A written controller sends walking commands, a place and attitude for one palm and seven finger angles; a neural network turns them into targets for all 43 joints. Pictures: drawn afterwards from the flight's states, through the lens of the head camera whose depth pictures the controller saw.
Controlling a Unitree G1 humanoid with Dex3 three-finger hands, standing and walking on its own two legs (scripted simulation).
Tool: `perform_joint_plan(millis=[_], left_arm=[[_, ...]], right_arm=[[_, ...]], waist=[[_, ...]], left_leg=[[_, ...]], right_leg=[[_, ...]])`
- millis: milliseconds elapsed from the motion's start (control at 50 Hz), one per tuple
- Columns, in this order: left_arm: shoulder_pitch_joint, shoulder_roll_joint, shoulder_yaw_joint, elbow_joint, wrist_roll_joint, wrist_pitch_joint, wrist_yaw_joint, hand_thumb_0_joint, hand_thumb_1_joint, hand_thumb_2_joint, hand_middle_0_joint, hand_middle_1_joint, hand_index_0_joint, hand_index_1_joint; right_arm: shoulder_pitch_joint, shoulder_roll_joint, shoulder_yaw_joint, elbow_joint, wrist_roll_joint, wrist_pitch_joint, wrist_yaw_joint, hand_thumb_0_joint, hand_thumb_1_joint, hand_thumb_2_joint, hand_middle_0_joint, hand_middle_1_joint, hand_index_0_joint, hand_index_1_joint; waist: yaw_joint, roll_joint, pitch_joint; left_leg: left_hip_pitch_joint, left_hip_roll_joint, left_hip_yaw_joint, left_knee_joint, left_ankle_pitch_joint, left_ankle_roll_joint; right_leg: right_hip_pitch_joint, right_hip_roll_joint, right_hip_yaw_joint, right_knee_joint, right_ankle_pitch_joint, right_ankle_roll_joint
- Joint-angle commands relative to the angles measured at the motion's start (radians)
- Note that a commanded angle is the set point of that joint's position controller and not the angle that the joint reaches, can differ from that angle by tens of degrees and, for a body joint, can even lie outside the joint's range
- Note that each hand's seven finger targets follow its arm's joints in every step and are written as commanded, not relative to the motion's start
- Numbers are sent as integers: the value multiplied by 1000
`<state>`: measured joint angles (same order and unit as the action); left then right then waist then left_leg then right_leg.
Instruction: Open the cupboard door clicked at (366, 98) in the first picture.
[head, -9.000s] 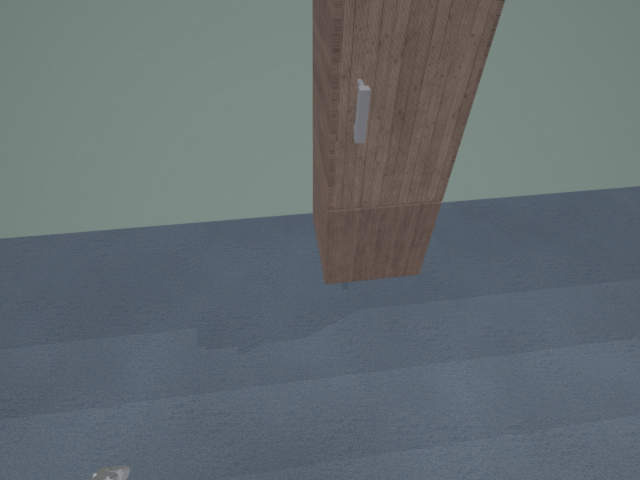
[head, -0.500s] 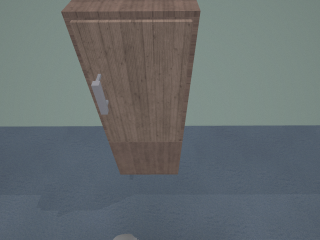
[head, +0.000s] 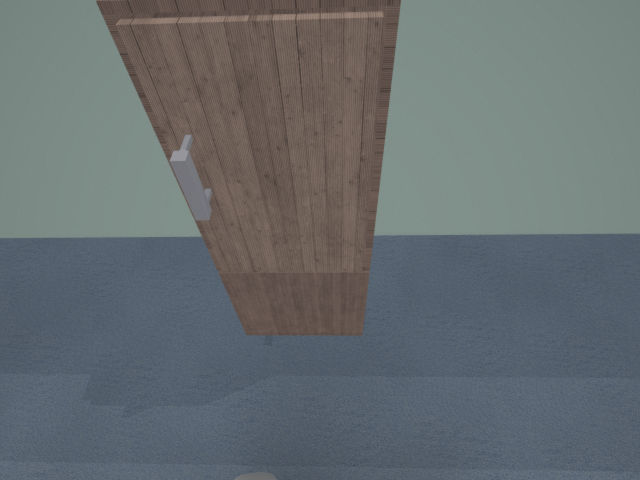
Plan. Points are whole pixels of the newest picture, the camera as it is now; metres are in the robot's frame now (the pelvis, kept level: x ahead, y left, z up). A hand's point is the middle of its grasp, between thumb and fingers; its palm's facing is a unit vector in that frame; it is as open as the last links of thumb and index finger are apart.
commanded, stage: come to a stop and stand still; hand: left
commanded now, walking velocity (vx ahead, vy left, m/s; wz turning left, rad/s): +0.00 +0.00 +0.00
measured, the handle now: (195, 178) +0.56 +0.27 +0.01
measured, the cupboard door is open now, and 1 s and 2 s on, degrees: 0 0 0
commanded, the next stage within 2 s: look again from close up in 1.48 s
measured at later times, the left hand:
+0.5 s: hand out of the picture -0.03 +0.15 -0.16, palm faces +0.10 -0.98 -0.20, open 7.3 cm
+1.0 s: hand out of the picture -0.09 +0.14 -0.16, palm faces +0.09 -0.99 -0.14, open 7.4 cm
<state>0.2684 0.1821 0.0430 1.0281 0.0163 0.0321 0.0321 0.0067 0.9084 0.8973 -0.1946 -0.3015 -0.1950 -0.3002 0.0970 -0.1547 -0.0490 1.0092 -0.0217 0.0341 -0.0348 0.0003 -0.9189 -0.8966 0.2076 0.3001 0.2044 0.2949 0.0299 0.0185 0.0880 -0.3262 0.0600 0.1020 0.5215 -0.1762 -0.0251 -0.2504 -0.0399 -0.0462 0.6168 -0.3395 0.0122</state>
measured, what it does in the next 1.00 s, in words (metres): steps on the spot: left foot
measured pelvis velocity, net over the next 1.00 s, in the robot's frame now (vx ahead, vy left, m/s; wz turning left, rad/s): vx -0.05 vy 0.00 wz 0.02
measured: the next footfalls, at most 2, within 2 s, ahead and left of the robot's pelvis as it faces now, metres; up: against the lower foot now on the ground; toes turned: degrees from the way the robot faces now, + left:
left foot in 0.32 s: -0.05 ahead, +0.11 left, +0.00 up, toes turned +3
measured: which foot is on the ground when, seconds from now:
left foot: down 0.00-0.02, up 0.04-0.30, down 0.32-1.00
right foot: down 0.00-1.00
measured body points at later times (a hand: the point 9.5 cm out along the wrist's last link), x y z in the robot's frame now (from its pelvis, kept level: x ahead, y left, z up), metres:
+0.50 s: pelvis -0.05 -0.03 +0.01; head -0.05 -0.03 +0.46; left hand -0.03 +0.20 -0.14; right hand -0.05 -0.25 -0.15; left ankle -0.09 +0.11 -0.73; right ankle -0.02 -0.10 -0.73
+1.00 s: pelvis -0.05 +0.00 +0.02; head -0.05 +0.00 +0.47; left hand -0.09 +0.19 -0.15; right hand -0.10 -0.20 -0.15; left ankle -0.09 +0.11 -0.73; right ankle -0.02 -0.10 -0.73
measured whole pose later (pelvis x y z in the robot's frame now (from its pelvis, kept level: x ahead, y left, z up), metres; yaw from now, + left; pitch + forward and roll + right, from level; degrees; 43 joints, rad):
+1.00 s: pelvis -0.05 +0.00 +0.02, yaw +1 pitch -1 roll +0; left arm 0.33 0.10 0.00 1.16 0.00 0.00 0.04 0.01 0.91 0.90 -0.19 -0.30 -0.19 -0.30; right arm 0.37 -0.09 0.00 1.16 -0.02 -0.01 -0.04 0.01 -0.91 -0.90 0.20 0.30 0.20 0.29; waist 0.01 -0.01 0.01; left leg -0.12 0.00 0.04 0.39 -0.26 0.01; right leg -0.22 0.00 -0.08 0.40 -0.16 -0.03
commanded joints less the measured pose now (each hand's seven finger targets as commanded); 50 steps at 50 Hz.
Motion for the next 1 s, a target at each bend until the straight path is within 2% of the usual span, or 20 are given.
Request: perform_joint_plan(millis=[0,20,40,80,100,140,180,220,260,280,300,320,340,360,380,460,540,580,680,980], left_arm=[[68,171,23,-44,13,-29,3,0,900,900,-200,-300,-200,-300],[36,156,18,-53,14,-28,4,0,900,900,-200,-300,-200,-300],[-3,144,19,-57,15,-29,7,0,900,900,-200,-300,-200,-300],[-30,119,12,-52,9,-32,7,0,900,900,-200,-300,-200,-300],[-28,118,10,-51,9,-36,6,0,900,900,-200,-300,-200,-300],[4,122,8,-39,7,-42,4,0,900,900,-200,-300,-200,-300],[30,124,9,-22,7,-45,6,0,900,900,-200,-300,-200,-300],[38,131,10,-8,5,-46,7,0,900,900,-200,-300,-200,-300],[12,125,10,6,-6,-47,8,0,900,900,-200,-300,-200,-300],[5,113,9,10,-11,-47,7,0,900,900,-200,-300,-200,-300],[7,91,0,13,-18,-47,5,0,900,900,-200,-300,-200,-300],[12,76,-3,20,-18,-47,3,0,900,900,-200,-300,-200,-300],[0,78,-2,21,-14,-46,5,0,900,900,-200,-300,-200,-300],[-6,89,-1,34,-15,-46,3,0,900,900,-200,-300,-200,-300],[-16,97,0,42,-16,-40,3,0,900,900,-200,-300,-200,-300],[-4,86,-6,64,-13,-32,-2,0,900,900,-200,-300,-200,-300],[19,76,-7,67,-9,-28,-1,0,900,900,-200,-300,-200,-300],[28,69,-6,66,-9,-29,0,0,900,900,-200,-300,-200,-300],[62,46,-8,74,-9,-34,0,0,900,900,-200,-300,-200,-300],[126,2,-29,113,-8,-48,6,0,900,900,-200,-300,-200,-300]], right_arm=[[21,-70,-25,-72,17,5,15,0,-900,-900,200,300,200,300],[2,-67,-27,-67,14,14,16,0,-900,-900,200,300,200,300],[13,-65,-26,-53,10,20,16,0,-900,-900,200,300,200,300],[54,-64,-22,-20,10,17,18,0,-900,-900,200,300,200,300],[74,-61,-19,-5,11,12,18,0,-900,-900,200,300,200,300],[81,-64,-14,7,14,5,17,0,-900,-900,200,300,200,300],[83,-62,-8,15,17,-2,14,0,-900,-900,200,300,200,300],[112,-59,1,26,15,-10,9,0,-900,-900,200,300,200,300],[179,-53,9,63,15,-21,2,0,-900,-900,200,300,200,300],[202,-57,11,80,16,-29,1,0,-900,-900,200,300,200,300],[207,-77,15,86,11,-37,-3,0,-900,-900,200,300,200,300],[191,-91,17,89,8,-40,-7,0,-900,-900,200,300,200,300],[192,-92,17,91,9,-36,-8,0,-900,-900,200,300,200,300],[204,-86,23,101,6,-38,-10,0,-900,-900,200,300,200,300],[206,-77,25,111,9,-37,-8,0,-900,-900,200,300,200,300],[226,-61,31,117,3,-28,-5,0,-900,-900,200,300,200,300],[278,-51,30,121,2,-21,-3,0,-900,-900,200,300,200,300],[303,-46,29,124,2,-23,-3,0,-900,-900,200,300,200,300],[325,-36,31,119,4,-34,-5,0,-900,-900,200,300,200,300],[347,-21,39,128,14,-56,-13,0,-900,-900,200,300,200,300]], waist=[[-3,-278,-88],[-7,-200,-73],[-22,-224,-46],[-40,-159,-22],[-41,-137,-27],[-22,-139,-50],[-6,-137,-61],[-6,-126,-83],[-31,-98,-117],[-31,-70,-120],[-24,-8,-118],[-9,21,-123],[-12,-13,-109],[-12,9,-98],[-12,50,-80],[-11,16,35],[-19,-41,75],[-23,-50,50],[-19,-18,14],[-18,-2,15]], left_leg=[[-24,-35,-57,208,-309,12],[1,-27,-105,303,-338,15],[-24,-22,-129,357,-321,23],[-38,-20,-120,412,-265,22],[-44,-24,-114,400,-255,19],[-38,-24,-103,330,-260,10],[-15,-19,-94,230,-270,6],[32,-16,-92,89,-243,6],[142,-13,-101,-97,-111,11],[201,4,-127,-154,-2,21],[225,50,-169,-159,101,39],[212,77,-174,-144,136,50],[180,74,-155,-139,66,43],[173,58,-141,-135,67,39],[150,56,-145,-156,33,36],[78,36,-142,-219,-133,37],[62,18,-132,-218,-198,43],[72,18,-132,-216,-197,45],[50,28,-151,-240,-209,54],[79,45,-160,-242,-93,57]], right_leg=[[-22,-312,293,-334,416,-146],[-94,-303,279,-350,327,-190],[-113,-268,270,-355,267,-190],[-86,-230,220,-335,326,-182],[-50,-209,187,-317,378,-174],[28,-200,178,-302,432,-175],[79,-208,193,-304,438,-187],[112,-208,216,-294,433,-183],[114,-184,202,-269,406,-144],[92,-150,173,-256,368,-105],[71,-106,135,-250,345,-69],[87,-82,117,-266,339,-37],[102,-78,119,-299,290,-21],[118,-83,119,-298,307,-20],[128,-81,111,-299,255,-25],[79,-71,124,-366,32,-36],[18,-71,140,-408,-101,-28],[16,-70,135,-405,-106,-29],[49,-61,115,-365,-37,-30],[59,-65,85,-292,163,-37]])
